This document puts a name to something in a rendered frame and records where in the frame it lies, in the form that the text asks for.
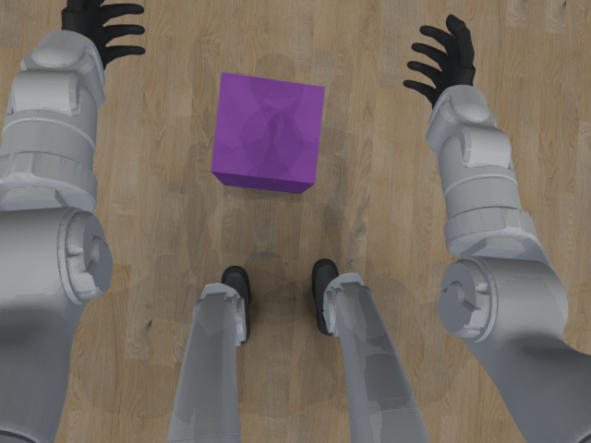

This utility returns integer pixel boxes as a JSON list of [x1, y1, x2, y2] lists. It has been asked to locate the robot right shin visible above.
[[322, 273, 375, 322]]

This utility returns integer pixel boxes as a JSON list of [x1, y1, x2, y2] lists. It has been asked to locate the robot left upper arm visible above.
[[0, 207, 113, 443]]

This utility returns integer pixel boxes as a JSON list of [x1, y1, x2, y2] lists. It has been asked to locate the right robot foot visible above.
[[312, 258, 339, 336]]

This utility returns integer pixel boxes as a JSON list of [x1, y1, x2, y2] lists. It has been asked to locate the robot left hand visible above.
[[61, 0, 145, 71]]

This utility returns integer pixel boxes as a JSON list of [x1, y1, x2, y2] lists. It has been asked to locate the robot right forearm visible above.
[[426, 85, 568, 325]]

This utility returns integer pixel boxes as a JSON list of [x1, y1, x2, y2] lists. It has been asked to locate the robot right hand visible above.
[[403, 14, 476, 110]]

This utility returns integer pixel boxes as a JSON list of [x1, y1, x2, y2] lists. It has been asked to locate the robot left forearm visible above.
[[0, 30, 105, 213]]

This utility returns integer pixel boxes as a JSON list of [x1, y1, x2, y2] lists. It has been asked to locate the robot right upper arm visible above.
[[437, 256, 591, 443]]

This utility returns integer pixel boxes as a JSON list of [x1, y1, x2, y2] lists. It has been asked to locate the carton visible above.
[[211, 72, 325, 194]]

